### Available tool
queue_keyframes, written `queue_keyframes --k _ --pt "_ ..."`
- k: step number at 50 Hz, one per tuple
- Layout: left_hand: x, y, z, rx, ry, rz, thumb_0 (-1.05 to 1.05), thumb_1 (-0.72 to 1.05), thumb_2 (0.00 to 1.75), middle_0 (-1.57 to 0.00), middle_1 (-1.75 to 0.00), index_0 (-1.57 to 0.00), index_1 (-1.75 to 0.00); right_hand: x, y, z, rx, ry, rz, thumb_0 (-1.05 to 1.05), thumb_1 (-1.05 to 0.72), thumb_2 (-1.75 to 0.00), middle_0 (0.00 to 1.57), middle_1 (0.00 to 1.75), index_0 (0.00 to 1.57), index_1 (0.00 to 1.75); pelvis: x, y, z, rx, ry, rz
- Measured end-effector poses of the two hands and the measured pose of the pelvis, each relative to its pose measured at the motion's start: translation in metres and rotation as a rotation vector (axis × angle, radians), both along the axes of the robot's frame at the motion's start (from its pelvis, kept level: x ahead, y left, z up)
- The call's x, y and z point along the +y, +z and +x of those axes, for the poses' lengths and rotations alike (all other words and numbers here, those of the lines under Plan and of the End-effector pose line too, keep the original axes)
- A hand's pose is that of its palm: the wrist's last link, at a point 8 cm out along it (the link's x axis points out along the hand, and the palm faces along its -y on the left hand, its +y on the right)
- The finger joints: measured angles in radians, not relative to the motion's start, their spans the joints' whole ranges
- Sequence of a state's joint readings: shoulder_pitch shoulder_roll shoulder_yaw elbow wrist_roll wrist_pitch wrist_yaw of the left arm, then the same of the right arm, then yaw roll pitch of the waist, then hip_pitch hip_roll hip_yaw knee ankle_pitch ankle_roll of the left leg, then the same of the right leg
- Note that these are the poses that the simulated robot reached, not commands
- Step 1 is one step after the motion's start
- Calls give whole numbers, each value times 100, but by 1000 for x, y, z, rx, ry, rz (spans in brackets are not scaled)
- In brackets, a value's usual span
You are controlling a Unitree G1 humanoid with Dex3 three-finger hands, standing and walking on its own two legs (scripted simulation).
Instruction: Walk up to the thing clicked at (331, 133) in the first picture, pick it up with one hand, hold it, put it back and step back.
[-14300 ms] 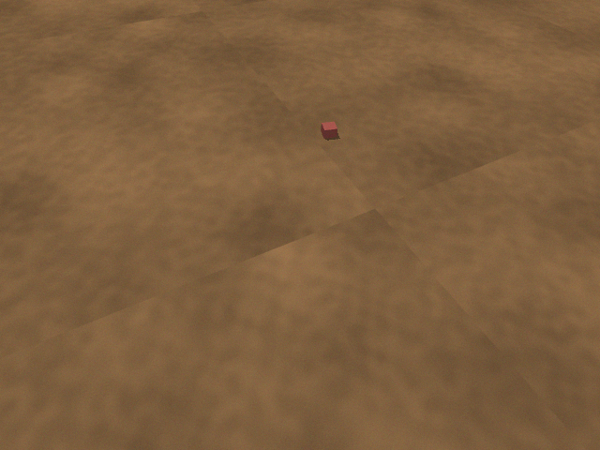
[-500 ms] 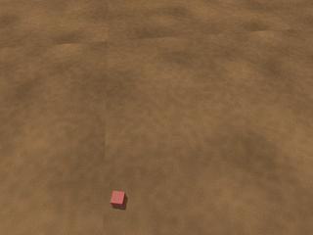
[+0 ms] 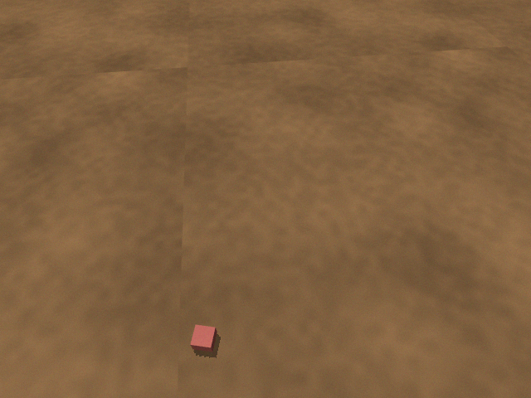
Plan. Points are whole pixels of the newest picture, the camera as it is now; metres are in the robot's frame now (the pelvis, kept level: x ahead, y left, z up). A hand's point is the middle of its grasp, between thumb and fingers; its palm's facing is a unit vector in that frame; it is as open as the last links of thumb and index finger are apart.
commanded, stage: stand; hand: left
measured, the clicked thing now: (204, 338) +0.43 +0.23 -0.75
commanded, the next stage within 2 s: walk up in 0.38 s
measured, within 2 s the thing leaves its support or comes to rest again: neither
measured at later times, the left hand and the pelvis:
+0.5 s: hand out of the picture +0.08 +0.27 -0.16, palm faces +0.01 -0.93 -0.37, open 7.4 cm; pelvis -0.02 +0.00 -0.01, yaw +0 degrees
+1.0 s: hand out of the picture +0.01 +0.30 -0.18, palm faces -0.12 -0.92 -0.38, open 7.4 cm; pelvis -0.11 +0.04 -0.02, yaw -4 degrees
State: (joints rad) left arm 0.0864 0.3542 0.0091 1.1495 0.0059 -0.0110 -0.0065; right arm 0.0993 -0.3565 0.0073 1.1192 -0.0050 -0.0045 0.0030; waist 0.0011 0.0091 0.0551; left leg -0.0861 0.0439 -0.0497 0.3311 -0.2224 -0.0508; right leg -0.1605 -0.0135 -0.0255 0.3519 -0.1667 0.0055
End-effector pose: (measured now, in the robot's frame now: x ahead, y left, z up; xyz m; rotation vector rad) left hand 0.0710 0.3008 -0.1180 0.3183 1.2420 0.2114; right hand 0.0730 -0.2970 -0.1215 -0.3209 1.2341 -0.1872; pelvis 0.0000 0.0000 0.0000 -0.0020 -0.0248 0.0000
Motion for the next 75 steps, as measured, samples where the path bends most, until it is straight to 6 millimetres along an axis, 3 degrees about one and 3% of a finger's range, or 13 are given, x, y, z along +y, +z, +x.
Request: queue_keyframes --k 19,26,31,34,37,40,43,48,55,62,66,70,75 --pt "0 0 3 1 3 -2 1 91 90 -20 -30 -20 -30 0 1 -3 11 -1 -4 1 -91 -90 20 30 20 30 0 0 2 0 -1 0" --pt "14 -5 -1 -16 21 24 1 90 90 -20 -31 -20 -30 -4 -6 -11 28 -11 -26 1 -91 -90 20 30 20 30 7 -7 -23 3 -2 1" --pt "34 -13 -2 -28 -32 40 1 90 90 -20 -31 -20 -30 3 -5 -35 40 -24 -61 1 -91 -90 20 30 20 30 26 -15 -45 16 -4 12" --pt "51 -27 4 -61 -53 39 1 90 90 -20 -31 -20 -30 10 -8 -60 52 -30 -100 1 -91 -90 20 30 20 30 41 -29 -57 29 7 -10" --pt "59 -34 5 -89 -51 41 1 91 90 -20 -30 -20 -30 22 -6 -90 105 -33 -112 0 -91 -90 20 30 20 30 46 -29 -71 6 -5 9" --pt "56 -32 -5 -74 -58 29 1 91 90 -20 -30 -20 -30 32 1 -113 133 -48 -103 1 -91 -90 20 30 20 30 48 -21 -78 13 -5 -11" --pt "51 -29 -23 -46 -70 12 1 91 90 -20 -30 -20 -30 35 5 -123 123 -62 -105 1 -90 -90 20 30 21 30 50 -16 -85 25 -24 -17" --pt "46 -27 -54 5 -96 18 1 91 90 -20 -30 -20 -30 32 0 -125 44 -79 -96 1 -90 -90 20 30 21 30 47 -17 -102 22 -56 -8" --pt "30 -19 -87 -10 -109 58 1 91 90 -20 -30 -20 -30 13 -22 -128 -45 -86 -51 1 -90 -90 20 30 21 30 31 -29 -130 -16 -77 -33" --pt "21 8 -111 -75 -101 65 1 90 90 -20 -31 -20 -30 11 -10 -140 -89 -63 -25 1 -91 -90 20 30 20 30 25 -14 -157 5 -90 44" --pt "23 12 -116 -127 -111 75 1 90 90 -20 -31 -20 -30 8 -10 -160 -82 -32 -53 1 -91 -90 20 30 20 30 28 -16 -177 20 -67 34" --pt "32 1 -127 -185 -107 61 1 90 90 -20 -31 -20 -30 12 -13 -185 -58 7 -88 1 -91 -90 20 30 20 30 34 -27 -202 11 -28 8" --pt "37 -17 -164 -147 -72 22 1 91 90 -20 -30 -20 -30 25 -1 -226 -36 15 -89 1 -91 -90 20 30 20 30 35 -25 -231 -20 -36 22"
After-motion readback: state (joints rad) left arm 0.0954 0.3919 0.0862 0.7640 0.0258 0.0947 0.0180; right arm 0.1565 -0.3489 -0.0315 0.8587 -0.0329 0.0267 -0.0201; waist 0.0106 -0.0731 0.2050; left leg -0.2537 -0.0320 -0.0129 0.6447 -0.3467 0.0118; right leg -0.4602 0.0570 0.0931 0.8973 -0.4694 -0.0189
